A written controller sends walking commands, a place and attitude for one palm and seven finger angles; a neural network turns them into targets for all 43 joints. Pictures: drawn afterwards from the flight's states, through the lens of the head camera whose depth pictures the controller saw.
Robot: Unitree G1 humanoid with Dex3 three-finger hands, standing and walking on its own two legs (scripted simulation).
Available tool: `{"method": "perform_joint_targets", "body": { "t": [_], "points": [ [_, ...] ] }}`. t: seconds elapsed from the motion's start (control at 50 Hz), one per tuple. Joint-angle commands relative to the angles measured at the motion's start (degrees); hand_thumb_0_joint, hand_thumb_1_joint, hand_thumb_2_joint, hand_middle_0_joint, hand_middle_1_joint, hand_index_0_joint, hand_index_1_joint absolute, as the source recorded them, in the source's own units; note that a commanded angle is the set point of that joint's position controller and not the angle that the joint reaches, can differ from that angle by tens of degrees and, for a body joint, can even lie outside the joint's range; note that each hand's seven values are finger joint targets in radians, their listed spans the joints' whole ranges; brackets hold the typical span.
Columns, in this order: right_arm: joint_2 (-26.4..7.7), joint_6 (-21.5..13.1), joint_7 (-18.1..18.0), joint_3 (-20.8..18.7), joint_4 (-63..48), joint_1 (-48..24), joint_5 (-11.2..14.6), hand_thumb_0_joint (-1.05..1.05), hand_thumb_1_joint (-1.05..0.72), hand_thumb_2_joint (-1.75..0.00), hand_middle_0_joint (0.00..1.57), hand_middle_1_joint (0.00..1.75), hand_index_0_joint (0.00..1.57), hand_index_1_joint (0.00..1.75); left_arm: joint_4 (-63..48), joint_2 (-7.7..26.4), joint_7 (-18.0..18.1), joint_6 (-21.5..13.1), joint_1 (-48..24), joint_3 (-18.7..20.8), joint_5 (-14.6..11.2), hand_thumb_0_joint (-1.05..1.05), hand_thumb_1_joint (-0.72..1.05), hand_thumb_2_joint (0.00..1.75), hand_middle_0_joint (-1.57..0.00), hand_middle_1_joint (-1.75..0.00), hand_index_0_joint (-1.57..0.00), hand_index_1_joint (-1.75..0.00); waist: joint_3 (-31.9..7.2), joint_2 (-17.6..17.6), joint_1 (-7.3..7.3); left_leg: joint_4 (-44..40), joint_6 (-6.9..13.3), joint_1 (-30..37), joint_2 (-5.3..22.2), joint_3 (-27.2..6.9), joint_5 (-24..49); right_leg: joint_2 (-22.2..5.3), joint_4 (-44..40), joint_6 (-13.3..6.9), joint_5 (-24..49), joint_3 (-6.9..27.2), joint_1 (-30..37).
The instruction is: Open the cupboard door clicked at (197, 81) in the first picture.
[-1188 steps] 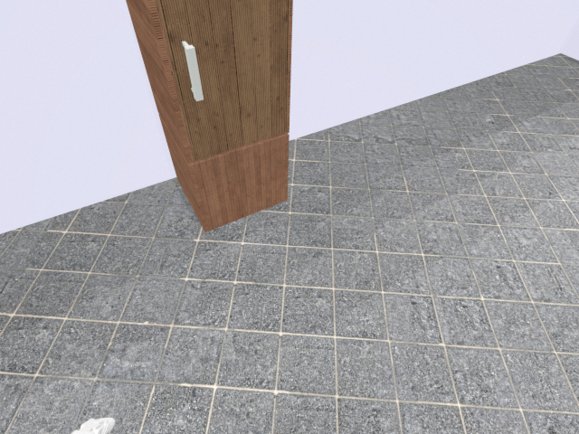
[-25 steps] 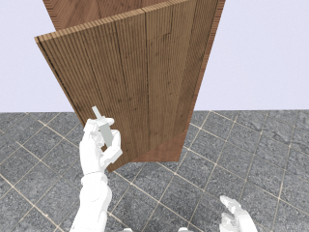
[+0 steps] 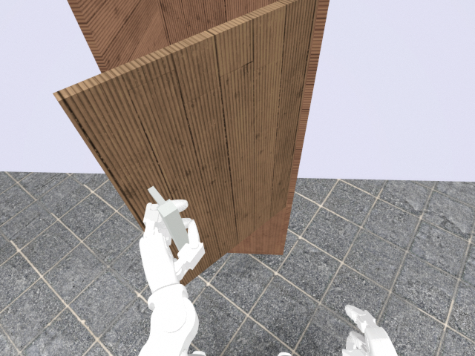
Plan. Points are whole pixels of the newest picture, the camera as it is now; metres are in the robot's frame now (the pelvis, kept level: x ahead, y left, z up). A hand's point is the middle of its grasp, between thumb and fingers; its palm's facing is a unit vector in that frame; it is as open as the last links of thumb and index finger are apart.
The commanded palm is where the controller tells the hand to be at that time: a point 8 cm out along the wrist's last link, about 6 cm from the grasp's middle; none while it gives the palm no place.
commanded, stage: open thumb and fingers to let go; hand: left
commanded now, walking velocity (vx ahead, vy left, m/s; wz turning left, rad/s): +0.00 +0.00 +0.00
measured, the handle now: (171, 224) +0.33 +0.13 +0.05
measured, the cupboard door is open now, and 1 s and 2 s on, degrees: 43 42 43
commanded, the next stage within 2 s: slide the hand sideways off the handle in 0.72 s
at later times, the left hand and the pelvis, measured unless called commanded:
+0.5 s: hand (189, 246) +0.28 +0.09 +0.05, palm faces +0.37 -0.93 -0.02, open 13.6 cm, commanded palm +0.24 +0.13 +0.05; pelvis -0.03 +0.01 +0.00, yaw -1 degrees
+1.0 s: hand (178, 261) +0.26 +0.10 +0.05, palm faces -0.10 -0.99 -0.11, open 16.2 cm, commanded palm +0.24 +0.13 +0.05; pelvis -0.03 +0.06 -0.01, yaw -1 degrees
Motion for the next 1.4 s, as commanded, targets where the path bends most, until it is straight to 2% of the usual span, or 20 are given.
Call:
{"method": "perform_joint_targets", "body": {
  "t": [0.0,0.08,0.16,0.28,0.32,0.48,0.68,0.72,0.8,0.82,0.84,0.88,0.92,0.96,1.0,1.04,1.12,1.2,1.26,1.38],
  "points": [
    [-3.5,-3.6,-0.4,-1.8,-8.0,-3.8,0.4,0.0,-0.9,-0.9,0.2,0.3,0.2,0.3,-10.4,-0.8,-1.1,-4.9,-11.1,0.4,0.6,0.0,0.48,0.72,-0.37,-1.3,-0.37,-1.3,-14.8,-9.2,-0.95,-0.9,2.5,-3.0,-2.5,0.3,9.9,-7.5,-13.4,8.9,30.3,17.6,19.0],
    [-3.7,-3.3,-0.6,-2.2,-7.8,-3.5,0.8,0.0,-0.9,-0.9,0.2,0.3,0.2,0.3,-10.0,0.5,-2.6,-5.4,-10.6,1.8,-0.5,0.0,0.2,0.6,-0.35,-1.27,-0.35,-1.27,-16.0,-9.5,-0.47,-1.4,2.5,-3.8,-2.5,0.4,9.7,-8.2,-13.8,9.3,32.9,19.0,22.0],
    [-3.9,-3.5,-0.7,-2.1,-7.6,-4.4,1.0,0.0,-0.9,-0.9,0.2,0.3,0.2,0.3,-8.3,-0.2,-3.2,-6.2,-13.6,1.2,-1.5,0.0,-0.08,0.48,-0.33,-1.24,-0.33,-1.24,-12.1,-9.4,-1.08,-1.7,2.8,-3.4,-2.3,0.0,7.5,-7.8,-15.3,8.9,23.9,18.2,17.7],
    [-4.0,-4.0,-0.5,-2.2,-7.5,-5.1,1.0,0.0,-0.9,-0.9,0.2,0.3,0.2,0.3,-6.3,0.8,-2.5,-7.8,-15.6,3.1,-2.0,0.0,-0.5,0.3,-0.3,-1.2,-0.3,-1.2,-12.2,-8.9,-0.28,-1.8,2.9,-3.9,-2.5,-0.1,6.2,-7.8,-15.8,8.6,18.8,18.8,16.7],
    [-4.0,-4.1,-0.4,-2.2,-7.5,-5.2,1.0,0.0,-0.9,-0.9,0.2,0.3,0.2,0.3,-5.1,1.2,-2.2,-7.7,-15.7,3.6,-1.7,0.0,-0.5,0.3,-0.3,-1.2,-0.3,-1.2,-11.9,-9.8,-0.32,-1.7,3.1,-3.9,-2.5,0.0,6.0,-7.5,-16.1,8.4,17.0,18.4,16.1],
    [-4.0,-3.9,-0.7,-1.9,-7.5,-5.8,0.8,0.0,-0.9,-0.9,0.2,0.3,0.2,0.3,-2.8,-0.5,-1.0,-7.5,-22.1,2.0,-1.1,0.0,-0.5,0.3,-0.23,-0.8,-0.23,-0.8,-11.5,-8.5,-0.93,-2.0,3.5,-2.5,-2.5,0.4,4.5,-6.5,-16.1,7.5,9.5,16.2,12.4],
    [-4.0,-3.8,-0.2,-1.9,-8.2,-5.4,0.3,0.0,-0.9,-0.9,0.2,0.3,0.2,0.3,-1.4,-3.9,2.1,-6.2,-24.6,-0.7,1.4,0.0,-0.5,0.3,-0.15,-0.3,-0.15,-0.3,-12.6,-6.2,-0.8,-3.3,3.9,1.9,-2.0,0.8,7.7,-2.7,-10.9,5.3,10.3,8.0,7.2],
    [-4.1,-3.7,-0.1,-1.8,-8.7,-5.5,0.4,0.0,-0.9,-0.9,0.2,0.3,0.2,0.3,-1.3,-4.1,2.6,-5.6,-23.5,-0.7,1.5,0.0,-0.5,0.3,-0.15,-0.3,-0.15,-0.3,-12.8,-4.9,0.0,-3.8,3.7,2.3,-1.9,0.5,8.5,-2.1,-10.1,4.7,10.6,6.9,7.2],
    [-4.0,-3.5,0.0,-1.5,-8.6,-6.0,0.4,0.0,-0.9,-0.9,0.2,0.3,0.2,0.3,-1.2,-6.3,3.4,-4.7,-26.6,-2.2,1.1,0.0,-0.5,0.3,-0.15,-0.3,-0.15,-0.3,-11.7,-5.0,-0.67,-4.2,3.6,2.7,-1.7,0.2,7.5,-1.7,-9.7,4.7,8.4,5.8,5.4],
    [-6.2,-3.6,0.3,-1.3,-7.2,-2.4,0.7,0.0,-0.9,-0.9,0.2,0.3,0.2,0.3,-1.7,-1.0,-8.4,-7.0,-26.6,-14.1,7.5,0.0,-0.5,0.3,-0.15,-0.3,-0.15,-0.3,-8.2,-7.5,-5.78,-2.7,4.7,3.4,-1.6,0.2,8.4,-1.9,-8.5,4.8,13.6,6.9,2.5],
    [-6.1,-3.7,0.0,-2.0,-8.9,-1.9,1.3,0.0,-0.9,-0.9,0.2,0.3,0.2,0.3,-6.1,3.6,-14.7,-9.3,-28.9,-9.4,5.5,0.0,-0.5,0.3,-0.15,-0.3,-0.15,-0.3,-13.9,-4.2,-3.37,-2.4,4.9,3.9,-1.8,0.2,9.4,-2.4,-7.4,4.3,15.4,7.2,4.8],
    [-6.0,-3.8,-0.6,-1.7,-9.6,-1.8,1.8,0.0,-0.9,-0.9,0.2,0.3,0.2,0.3,-6.5,5.7,-21.6,-10.9,-28.4,-9.1,3.8,0.0,-0.5,0.3,-0.15,-0.3,-0.15,-0.3,-15.8,-2.8,-2.72,-2.4,4.9,5.2,-1.8,0.0,10.2,-2.3,-6.8,4.1,16.8,7.5,6.3],
    [-6.4,-4.8,-0.8,-1.5,-11.2,-1.5,3.1,0.0,-0.9,-0.9,0.2,0.3,0.2,0.3,-7.5,2.8,-29.0,-10.8,-27.1,-12.6,0.0,0.0,-0.5,0.3,-0.15,-0.3,-0.15,-0.3,-14.6,-1.5,-3.54,-3.3,5.0,7.1,-1.7,-0.7,9.1,-2.0,-7.3,3.9,14.6,7.1,5.3],
    [-6.2,-5.7,-1.2,-1.0,-12.6,-2.5,4.6,0.0,-0.9,-0.9,0.2,0.3,0.2,0.3,-7.7,-0.1,-32.1,-9.1,-24.1,-11.4,-6.8,0.0,-0.5,0.3,-0.15,-0.3,-0.15,-0.3,-12.1,-1.6,-2.81,-5.1,4.5,8.1,-1.5,-1.4,6.4,-1.2,-8.9,4.1,10.5,5.8,4.5],
    [-6.5,-6.4,-1.5,-0.7,-13.3,-3.0,5.4,0.0,-0.9,-0.9,0.2,0.3,0.2,0.3,-7.6,-0.4,-31.9,-6.7,-22.5,-8.6,-11.2,0.0,-0.5,0.3,-0.15,-0.3,-0.15,-0.3,-9.9,-4.4,-2.34,-6.7,4.3,7.0,-1.5,-1.9,3.0,-0.9,-10.4,4.5,6.1,5.0,4.5],
    [-6.8,-6.8,-1.3,-0.7,-13.8,-3.2,5.3,0.0,-0.9,-0.9,0.2,0.3,0.2,0.3,-8.5,0.1,-29.7,-5.7,-19.0,-6.4,-11.8,0.0,-0.5,0.3,-0.15,-0.3,-0.15,-0.3,-10.1,-6.2,-1.33,-7.2,4.1,6.8,-1.4,-2.3,4.3,-0.8,-9.2,4.5,6.8,4.0,4.7],
    [-7.0,-6.3,0.1,-1.0,-15.0,-2.4,4.2,0.0,-0.9,-0.9,0.2,0.3,0.2,0.3,-11.1,3.6,-24.6,-6.3,-12.9,-4.3,-6.2,0.0,-0.5,0.3,-0.15,-0.3,-0.15,-0.3,-9.5,-4.8,0.53,-6.4,3.7,4.8,-1.3,-2.0,6.4,-1.1,-6.5,4.0,7.7,4.0,3.8],
    [-6.4,-5.4,1.4,-1.2,-16.2,-1.7,3.7,0.0,-0.9,-0.9,0.2,0.3,0.2,0.3,-13.7,3.2,-22.7,-6.9,-9.3,-6.0,-2.2,0.0,-0.5,0.3,-0.15,-0.3,-0.15,-0.3,-9.1,-1.8,0.07,-4.9,3.4,4.7,-0.9,-1.6,7.4,-1.1,-4.9,3.8,8.4,4.2,1.3],
    [-6.4,-4.6,1.5,-1.4,-17.5,-1.4,3.7,0.0,-0.9,-0.9,0.2,0.3,0.2,0.3,-17.7,5.3,-22.8,-6.4,-4.6,-4.7,-2.0,0.0,-0.5,0.3,-0.15,-0.3,-0.15,-0.3,-11.8,-1.6,1.2,-4.5,3.2,5.1,-1.0,-1.0,10.0,-1.0,-4.5,3.5,11.0,4.5,3.9],
    [-6.1,-4.1,0.5,-1.0,-19.1,-1.0,4.1,0.0,-0.9,-0.9,0.2,0.3,0.2,0.3,-23.6,5.5,-24.3,-4.9,1.5,-4.5,-4.6,0.0,-0.5,0.3,-0.15,-0.3,-0.15,-0.3,-10.5,-3.4,0.65,-4.3,3.5,4.6,-1.0,-0.9,10.9,-0.6,-4.9,4.0,13.4,4.4,5.5]
  ]
}}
